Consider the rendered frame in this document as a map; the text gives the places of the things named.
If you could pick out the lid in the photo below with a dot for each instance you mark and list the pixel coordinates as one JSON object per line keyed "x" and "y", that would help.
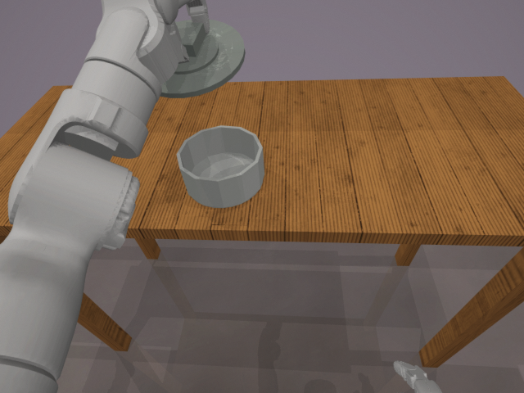
{"x": 220, "y": 57}

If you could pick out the right robot hand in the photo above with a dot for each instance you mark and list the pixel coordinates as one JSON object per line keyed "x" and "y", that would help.
{"x": 416, "y": 378}

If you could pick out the left robot upper arm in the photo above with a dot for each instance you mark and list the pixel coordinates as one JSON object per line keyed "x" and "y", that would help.
{"x": 75, "y": 203}

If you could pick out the pot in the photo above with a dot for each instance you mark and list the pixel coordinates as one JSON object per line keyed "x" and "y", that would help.
{"x": 222, "y": 166}

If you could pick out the robot left forearm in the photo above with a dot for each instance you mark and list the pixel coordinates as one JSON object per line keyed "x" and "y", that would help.
{"x": 106, "y": 111}

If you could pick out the table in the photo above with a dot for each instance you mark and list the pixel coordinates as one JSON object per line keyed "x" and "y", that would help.
{"x": 419, "y": 161}

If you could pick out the knob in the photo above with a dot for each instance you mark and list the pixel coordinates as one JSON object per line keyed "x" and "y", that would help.
{"x": 192, "y": 35}

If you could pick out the left robot hand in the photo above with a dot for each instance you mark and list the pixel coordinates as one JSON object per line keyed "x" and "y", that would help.
{"x": 198, "y": 11}

